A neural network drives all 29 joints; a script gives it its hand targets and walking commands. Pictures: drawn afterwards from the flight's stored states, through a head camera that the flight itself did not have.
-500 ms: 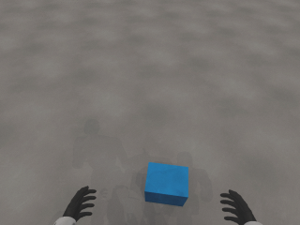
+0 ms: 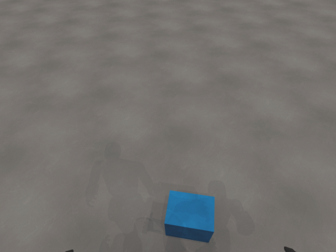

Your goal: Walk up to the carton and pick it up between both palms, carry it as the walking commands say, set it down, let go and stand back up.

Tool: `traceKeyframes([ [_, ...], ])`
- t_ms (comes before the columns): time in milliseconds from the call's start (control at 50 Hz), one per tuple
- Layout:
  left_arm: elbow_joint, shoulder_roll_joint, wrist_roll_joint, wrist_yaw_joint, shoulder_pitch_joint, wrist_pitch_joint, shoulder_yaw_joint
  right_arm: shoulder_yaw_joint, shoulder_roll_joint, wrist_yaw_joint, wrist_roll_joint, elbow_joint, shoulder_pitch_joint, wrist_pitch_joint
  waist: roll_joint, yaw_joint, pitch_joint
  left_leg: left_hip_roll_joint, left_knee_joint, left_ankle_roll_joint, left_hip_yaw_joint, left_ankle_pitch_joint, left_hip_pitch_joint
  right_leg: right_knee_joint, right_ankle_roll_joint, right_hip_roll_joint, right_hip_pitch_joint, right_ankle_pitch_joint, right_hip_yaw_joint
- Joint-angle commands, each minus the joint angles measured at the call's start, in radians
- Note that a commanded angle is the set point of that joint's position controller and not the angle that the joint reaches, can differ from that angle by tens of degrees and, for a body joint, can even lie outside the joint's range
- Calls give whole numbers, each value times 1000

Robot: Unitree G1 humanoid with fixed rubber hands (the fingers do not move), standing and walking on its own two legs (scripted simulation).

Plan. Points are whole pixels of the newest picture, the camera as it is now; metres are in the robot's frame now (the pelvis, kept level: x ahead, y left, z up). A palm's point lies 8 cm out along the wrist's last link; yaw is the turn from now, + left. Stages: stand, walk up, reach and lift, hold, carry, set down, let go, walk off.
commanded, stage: stand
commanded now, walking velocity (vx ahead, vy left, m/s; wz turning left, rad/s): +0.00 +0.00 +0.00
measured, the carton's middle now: (189, 216) +0.42 -0.07 -0.67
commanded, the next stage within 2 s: none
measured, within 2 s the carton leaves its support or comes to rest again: neither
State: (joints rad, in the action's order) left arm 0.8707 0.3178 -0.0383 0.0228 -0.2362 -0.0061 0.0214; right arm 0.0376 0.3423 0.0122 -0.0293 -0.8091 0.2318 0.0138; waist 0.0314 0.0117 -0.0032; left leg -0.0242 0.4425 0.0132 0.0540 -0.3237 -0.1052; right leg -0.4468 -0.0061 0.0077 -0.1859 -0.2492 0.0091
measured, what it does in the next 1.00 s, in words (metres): stands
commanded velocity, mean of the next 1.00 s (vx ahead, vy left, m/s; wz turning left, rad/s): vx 0.00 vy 0.00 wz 0.00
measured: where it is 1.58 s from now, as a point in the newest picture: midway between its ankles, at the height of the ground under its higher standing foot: outside the picture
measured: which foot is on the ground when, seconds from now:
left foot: down 0.00-1.00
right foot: down 0.00-1.00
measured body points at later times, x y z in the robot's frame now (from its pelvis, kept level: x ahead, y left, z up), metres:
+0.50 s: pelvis -0.01 -0.01 +0.00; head -0.01 -0.01 +0.45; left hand +0.07 +0.29 -0.12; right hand +0.07 -0.31 -0.12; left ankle -0.06 +0.11 -0.74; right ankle -0.01 -0.12 -0.74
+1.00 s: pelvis -0.03 +0.00 +0.01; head -0.03 +0.00 +0.46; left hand +0.03 +0.30 -0.12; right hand +0.05 -0.31 -0.12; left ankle -0.06 +0.11 -0.74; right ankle -0.01 -0.12 -0.74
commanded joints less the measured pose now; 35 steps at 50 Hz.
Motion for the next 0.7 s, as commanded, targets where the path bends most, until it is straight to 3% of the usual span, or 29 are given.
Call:
traceKeyframes([
  [0,-46,185,8,7,64,19,37,34,165,13,-3,52,-47,-29,0,-7,44,105,-65,-18,63,343,-36,56,20,-95,78,285,88],
  [20,-29,206,8,9,45,19,46,34,170,15,-2,48,-45,-26,-50,5,33,106,-70,-5,92,334,-59,46,20,-85,93,272,75],
  [40,-22,203,4,8,56,24,43,28,159,14,5,42,-33,-24,-9,-3,50,104,-73,-9,70,354,-43,35,26,-95,96,316,84],
  [60,-24,198,7,12,65,26,41,15,135,10,4,40,-48,-24,-16,-2,69,101,-69,-11,71,380,-35,37,22,-91,105,326,76],
  [80,-9,178,5,13,68,25,34,17,156,13,6,27,-43,-31,-77,-4,62,106,-62,-13,78,374,-7,50,18,-97,86,340,76],
  [120,-2,196,5,8,79,29,36,19,179,19,3,6,-50,-23,-5,-4,30,99,-68,-11,68,349,-48,61,20,-100,86,295,96],
  [160,25,209,8,8,66,22,36,11,167,21,1,-4,-21,-29,-30,-11,20,107,-73,-9,70,295,-27,81,17,-104,66,268,95],
  [200,40,199,3,6,60,18,38,19,186,26,4,-20,-41,-27,-54,8,34,106,-70,-9,73,276,-36,100,15,-98,82,214,96],
  [220,44,192,5,7,61,25,30,9,178,19,6,-6,-59,-24,-23,-1,35,110,-95,-9,81,293,-40,88,12,-96,105,210,82],
  [280,55,189,11,5,83,24,24,12,190,19,5,-31,-65,-28,-54,-2,27,107,-78,-16,72,267,-28,116,11,-99,81,196,96],
  [320,61,199,10,4,131,29,26,5,178,18,14,-47,-40,-34,-27,-28,-29,112,-102,-6,85,236,-71,120,20,-101,74,187,109],
  [340,77,208,15,7,105,28,31,3,185,17,4,-58,-38,-35,-2,-17,29,123,-104,-1,88,307,-41,97,28,-109,118,262,103],
  [360,81,222,12,4,114,33,33,-1,174,16,10,-57,-46,-30,-37,-6,32,120,-109,-5,89,325,-56,85,24,-99,134,268,89],
  [380,93,212,16,4,82,31,31,2,196,18,8,-69,-32,-29,-28,0,42,110,-85,-1,71,327,-29,97,19,-106,144,303,95],
  [400,87,212,18,3,84,33,24,7,198,20,10,-73,-17,-34,-22,-16,53,113,-97,-4,73,325,-10,100,23,-113,146,311,104],
  [420,108,187,15,5,69,29,16,-8,182,24,14,-81,-19,-34,-39,0,32,120,-96,-1,86,334,-36,92,23,-112,142,283,98],
  [440,100,221,11,7,100,29,28,-4,172,26,11,-82,-26,-38,-31,-12,12,118,-107,-5,89,321,-41,93,24,-105,136,280,93],
  [460,100,224,12,8,84,25,31,-7,181,19,3,-75,-67,-36,-34,13,14,115,-106,-6,84,339,-45,92,19,-100,136,314,78],
  [480,103,224,17,2,128,26,30,-3,196,27,6,-91,-42,-29,-21,-5,8,110,-105,-6,82,355,-48,82,17,-107,132,306,86],
  [520,111,199,22,-2,111,25,18,-5,183,17,15,-81,-65,-33,-12,-6,32,121,-111,-4,84,318,-17,100,20,-101,122,265,78],
  [540,127,211,19,-1,87,29,19,-5,198,13,17,-86,-61,-36,-42,-1,47,125,-126,0,86,319,-17,92,22,-104,140,263,81],
  [560,123,227,13,-1,100,29,24,2,215,18,13,-89,-74,-38,-9,12,37,118,-125,-5,82,310,-33,99,24,-102,139,248,91],
  [600,141,202,12,1,87,21,9,-2,205,13,12,-93,-62,-42,-19,5,22,124,-132,4,95,269,-21,112,32,-113,123,224,94],
  [640,148,228,14,0,101,19,16,-10,183,18,12,-108,-41,-32,-60,5,-45,127,-155,5,102,240,-65,121,24,-99,97,123,85],
  [660,144,213,20,-5,101,20,8,-5,218,21,7,-101,-71,-34,5,10,-51,127,-153,5,97,192,-60,143,29,-114,75,146,107],
  [680,155,228,15,-6,98,20,14,3,217,18,8,-107,-58,-34,-30,7,-49,121,-162,2,90,192,-54,133,24,-111,78,106,95],
])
